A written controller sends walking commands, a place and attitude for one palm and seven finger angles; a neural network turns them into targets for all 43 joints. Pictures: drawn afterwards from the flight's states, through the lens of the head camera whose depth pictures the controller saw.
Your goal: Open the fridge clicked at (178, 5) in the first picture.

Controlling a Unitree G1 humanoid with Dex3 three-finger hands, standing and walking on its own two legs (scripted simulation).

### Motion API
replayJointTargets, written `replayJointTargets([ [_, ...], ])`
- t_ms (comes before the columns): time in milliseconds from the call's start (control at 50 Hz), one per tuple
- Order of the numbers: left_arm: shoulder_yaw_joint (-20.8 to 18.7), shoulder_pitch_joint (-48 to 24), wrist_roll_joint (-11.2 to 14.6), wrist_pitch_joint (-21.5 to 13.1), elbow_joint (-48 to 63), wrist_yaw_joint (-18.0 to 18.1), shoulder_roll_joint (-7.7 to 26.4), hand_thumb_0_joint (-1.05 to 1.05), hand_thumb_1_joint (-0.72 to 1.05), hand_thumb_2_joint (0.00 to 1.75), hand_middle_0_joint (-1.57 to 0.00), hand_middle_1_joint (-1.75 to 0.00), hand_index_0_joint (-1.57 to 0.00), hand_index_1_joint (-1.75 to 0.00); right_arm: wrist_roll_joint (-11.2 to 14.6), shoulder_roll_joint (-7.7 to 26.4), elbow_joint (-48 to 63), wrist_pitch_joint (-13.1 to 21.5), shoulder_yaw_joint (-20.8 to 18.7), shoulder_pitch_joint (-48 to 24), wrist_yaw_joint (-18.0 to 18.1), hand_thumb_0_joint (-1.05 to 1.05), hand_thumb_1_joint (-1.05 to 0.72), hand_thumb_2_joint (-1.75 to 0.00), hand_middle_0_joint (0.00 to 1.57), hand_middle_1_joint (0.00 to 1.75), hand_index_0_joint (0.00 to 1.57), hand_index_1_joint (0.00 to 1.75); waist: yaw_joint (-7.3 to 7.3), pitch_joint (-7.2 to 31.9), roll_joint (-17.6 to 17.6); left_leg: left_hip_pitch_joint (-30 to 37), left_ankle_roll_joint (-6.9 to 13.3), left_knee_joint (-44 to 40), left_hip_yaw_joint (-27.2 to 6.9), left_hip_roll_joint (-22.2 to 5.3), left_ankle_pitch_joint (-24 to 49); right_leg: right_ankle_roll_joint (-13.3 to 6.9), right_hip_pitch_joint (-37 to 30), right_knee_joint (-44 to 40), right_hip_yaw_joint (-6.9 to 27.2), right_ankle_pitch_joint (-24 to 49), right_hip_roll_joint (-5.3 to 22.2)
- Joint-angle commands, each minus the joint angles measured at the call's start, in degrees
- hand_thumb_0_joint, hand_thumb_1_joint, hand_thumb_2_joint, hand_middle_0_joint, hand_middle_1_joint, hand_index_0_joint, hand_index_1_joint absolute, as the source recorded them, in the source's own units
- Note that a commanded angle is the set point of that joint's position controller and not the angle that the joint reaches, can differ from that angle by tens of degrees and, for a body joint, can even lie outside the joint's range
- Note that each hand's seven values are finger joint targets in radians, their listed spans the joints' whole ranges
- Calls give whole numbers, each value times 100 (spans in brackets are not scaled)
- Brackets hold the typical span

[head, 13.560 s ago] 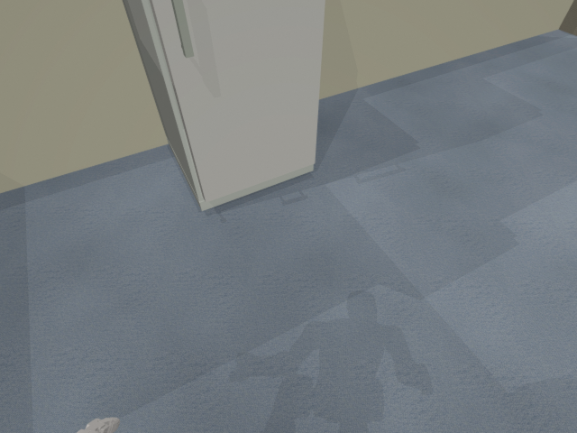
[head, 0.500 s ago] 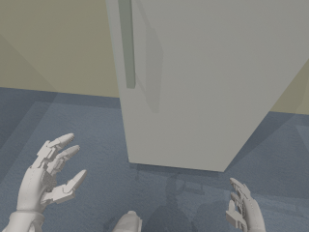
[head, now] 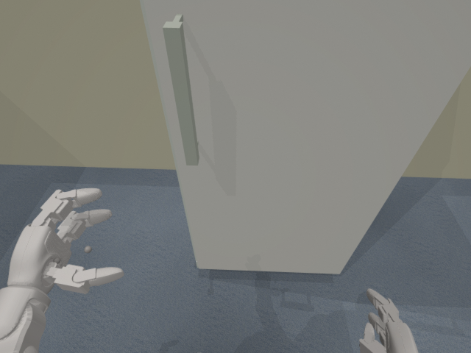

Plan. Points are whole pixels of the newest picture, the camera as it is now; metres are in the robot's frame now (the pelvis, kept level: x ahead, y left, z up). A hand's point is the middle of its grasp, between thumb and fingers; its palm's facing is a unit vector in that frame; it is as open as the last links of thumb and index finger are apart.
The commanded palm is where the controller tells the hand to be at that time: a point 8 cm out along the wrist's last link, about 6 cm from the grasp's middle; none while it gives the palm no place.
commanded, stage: raise the hand to about handle height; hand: left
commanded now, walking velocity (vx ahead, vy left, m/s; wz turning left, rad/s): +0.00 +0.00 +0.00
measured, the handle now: (186, 99) +0.52 +0.15 +0.17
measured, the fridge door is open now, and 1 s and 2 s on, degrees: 0 0 0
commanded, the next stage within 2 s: move the hooked fingers beside the handle in 1.02 s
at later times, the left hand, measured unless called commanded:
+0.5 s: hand (47, 193) +0.26 +0.28 +0.19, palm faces +0.12 -0.99 -0.06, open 14.0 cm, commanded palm +0.23 +0.32 +0.20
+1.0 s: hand (54, 182) +0.27 +0.27 +0.20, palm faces +0.12 -0.99 -0.05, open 14.0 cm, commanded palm +0.24 +0.32 +0.20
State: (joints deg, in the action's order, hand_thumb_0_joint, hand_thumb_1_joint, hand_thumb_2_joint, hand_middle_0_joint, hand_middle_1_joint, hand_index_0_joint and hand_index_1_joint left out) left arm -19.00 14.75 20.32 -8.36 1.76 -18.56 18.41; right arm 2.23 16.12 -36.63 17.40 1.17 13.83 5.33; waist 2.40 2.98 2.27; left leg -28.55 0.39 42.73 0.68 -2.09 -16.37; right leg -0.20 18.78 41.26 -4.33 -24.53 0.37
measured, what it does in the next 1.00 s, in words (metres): stands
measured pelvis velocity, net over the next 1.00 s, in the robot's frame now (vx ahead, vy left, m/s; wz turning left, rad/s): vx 0.00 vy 0.00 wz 0.00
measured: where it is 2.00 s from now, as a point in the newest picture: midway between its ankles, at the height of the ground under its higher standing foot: outside the picture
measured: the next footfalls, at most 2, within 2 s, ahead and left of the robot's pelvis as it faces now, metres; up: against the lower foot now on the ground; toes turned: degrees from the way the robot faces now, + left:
none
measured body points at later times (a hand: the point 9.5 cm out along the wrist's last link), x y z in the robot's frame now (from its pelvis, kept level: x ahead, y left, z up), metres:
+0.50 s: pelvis -0.01 +0.00 +0.02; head -0.03 -0.01 +0.47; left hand +0.25 +0.33 +0.19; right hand +0.19 -0.21 -0.05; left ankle +0.06 +0.11 -0.71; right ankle -0.03 -0.12 -0.71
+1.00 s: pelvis +0.00 +0.00 +0.02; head -0.03 -0.02 +0.47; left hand +0.26 +0.33 +0.20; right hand +0.20 -0.22 -0.04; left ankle +0.06 +0.11 -0.71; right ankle -0.03 -0.12 -0.71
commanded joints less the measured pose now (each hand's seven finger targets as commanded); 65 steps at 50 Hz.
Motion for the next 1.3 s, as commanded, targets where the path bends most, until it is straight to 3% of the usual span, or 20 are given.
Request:
replayJointTargets([
  [0, -675, -1390, 144, -124, 1150, -27, 1284, 0, -38, 35, -29, -112, -29, -112, 67, 566, 899, 316, -119, -630, 103, 0, -90, -90, 20, 30, 20, 30, 21, 707, 326, 1496, 124, -887, -218, 140, 613, -36, 375, -962, 65, 1381, -154],
  [20, -738, -1506, 156, -20, 1088, -51, 1375, 0, -41, 34, -29, -114, -29, -114, 56, 597, 910, 294, -102, -624, 116, 0, -90, -90, 20, 30, 20, 30, 58, 728, 133, 1500, 145, -922, -233, 143, 673, -36, 253, -1021, 77, 1457, -164],
  [60, -681, -1796, 127, 176, 979, -117, 1376, 0, -45, 32, -30, -117, -30, -117, 91, 566, 922, 269, -64, -692, 136, 0, -90, -90, 20, 30, 20, 30, 44, 646, 302, 1621, 130, -1047, -236, 149, 606, -40, 237, -1119, 68, 1391, -162],
  [120, -871, -1958, 129, 458, 757, -168, 1599, 0, -50, 30, -30, -120, -30, -120, 90, 576, 937, 234, -21, -742, 162, 0, -90, -90, 20, 30, 20, 30, 116, 654, 184, 1728, 148, -1156, -242, 150, 644, -43, 59, -1299, 98, 1437, -168],
  [180, -849, -2486, 121, 648, 752, -215, 1642, 0, -50, 30, -30, -120, -30, -120, 124, 538, 948, 196, 34, -839, 177, 0, -90, -90, 20, 30, 20, 30, 59, 583, 196, 1874, 135, -1315, -284, 147, 527, -45, 54, -1435, 66, 1290, -174],
  [500, -1220, -4100, -3, 1342, 311, -401, 2447, 0, -50, 30, -30, -120, -30, -120, 219, 542, 962, 48, 144, -1061, 230, 0, -90, -90, 20, 30, 20, 30, 99, 723, 410, 2421, 131, -1783, -343, 194, 480, -90, -357, -1972, 120, 1155, -151],
  [600, -1057, -3541, 68, 1586, -227, -557, 2126, 0, -50, 30, -30, -120, -30, -120, 255, 592, 978, -29, 96, -1001, 140, 0, -90, -90, 20, 30, 20, 30, 111, 495, 10, 2232, 139, -1741, -282, 195, 591, -48, -270, -1979, 131, 1368, -139],
  [700, -1226, -3827, 11, 1489, 340, -394, 2327, 0, -50, 30, -30, -120, -30, -120, 235, 564, 1077, -59, 70, -1039, 130, 0, -90, -90, 20, 30, 20, 30, 119, 751, 317, 2431, 139, -1736, -246, 199, 645, -70, -316, -1959, 140, 1305, -153],
  [740, -1353, -3850, 18, 1395, 468, -325, 2439, 0, -50, 30, -30, -120, -30, -120, 207, 568, 1058, -64, 73, -1033, 138, 0, -90, -90, 20, 30, 20, 30, 123, 765, 213, 2405, 147, -1730, -239, 189, 714, -62, -387, -1982, 167, 1378, -150],
  [800, -1288, -3939, -35, 1307, 580, -265, 2348, 0, -50, 30, -30, -120, -30, -120, 208, 537, 1041, -49, 80, -1032, 159, 0, -90, -90, 20, 30, 20, 30, 103, 783, 545, 2531, 131, -1771, -216, 195, 742, -79, -405, -1965, 142, 1409, -155],
  [860, -1281, -3928, -64, 1310, 626, -255, 2344, 0, -50, 30, -30, -120, -30, -120, 187, 525, 1011, -48, 83, -1009, 189, 0, -90, -90, 20, 30, 20, 30, 100, 848, 551, 2615, 145, -1765, -191, 194, 948, -83, -506, -1957, 137, 1681, -157],
  [940, -1158, -3735, -18, 1480, 150, -383, 2208, 0, -50, 30, -30, -120, -30, -120, 218, 552, 960, -91, 75, -986, 195, 0, -90, -90, 20, 30, 20, 30, 81, 557, 67, 2460, 167, -1770, -176, 187, 911, -29, -392, -2016, 138, 1758, -167],
  [1000, -1112, -3852, -25, 1556, 206, -422, 2200, 0, -50, 30, -30, -120, -30, -120, 236, 541, 1006, -119, 74, -1027, 192, 0, -90, -90, 20, 30, 20, 30, 73, 684, 279, 2520, 153, -1753, -177, 209, 885, -36, -388, -1989, 148, 1705, -156],
  [1100, -1226, -3795, 29, 1493, 223, -405, 2249, 0, -50, 30, -30, -120, -30, -120, 217, 525, 1024, -148, 81, -1034, 170, 0, -90, -90, 20, 30, 20, 30, 102, 762, 184, 2528, 156, -1707, -169, 213, 1007, -37, -440, -1958, 159, 1868, -155],
  [1120, -1273, -3795, 28, 1485, 78, -401, 2350, 0, -50, 30, -30, -120, -30, -120, 216, 545, 984, -171, 74, -1014, 168, 0, -90, -90, 20, 30, 20, 30, 92, 725, -76, 2474, 171, -1665, -136, 195, 999, -3, -436, -2002, 191, 1865, -158],
  [1200, -972, -4456, -79, 1424, 21, -349, 2180, 0, -50, 30, -30, -120, -30, -120, 238, 535, 970, -179, 79, -1015, 217, 0, -90, -90, 20, 30, 20, 30, -10, 686, 367, 2535, 146, -1727, -178, 207, 792, -41, -285, -1983, 175, 1584, -152],
  [1220, -842, -4546, -77, 1408, 22, -333, 2090, 0, -50, 30, -30, -120, -30, -120, 231, 527, 971, -180, 88, -1015, 219, 0, -90, -90, 20, 30, 20, 30, -25, 707, 204, 2543, 164, -1691, -169, 197, 823, -32, -290, -1994, 203, 1622, -152],
  [1240, -949, -4699, -106, 1371, 41, -300, 2244, 0, -50, 30, -30, -120, -30, -120, 232, 551, 947, -176, 69, -1003, 234, 0, -90, -90, 20, 30, 20, 30, -29, 778, 290, 2566, 163, -1698, -179, 197, 846, -36, -323, -1987, 209, 1657, -144],
  [1260, -784, -4728, -118, 1355, 67, -296, 2052, 0, -50, 30, -30, -120, -30, -120, 224, 525, 964, -169, 85, -1007, 229, 0, -90, -90, 20, 30, 20, 30, -34, 843, 361, 2615, 164, -1706, -186, 210, 886, -47, -339, -1964, 196, 1698, -136],
  [1280, -889, -4639, -131, 1368, -110, -275, 2155, 0, -50, 30, -30, -120, -30, -120, 225, 531, 937, -177, 73, -976, 236, 0, -90, -90, 20, 30, 20, 30, -13, 806, 331, 2569, 157, -1714, -185, 207, 832, -50, -327, -1979, 194, 1642, -138],
])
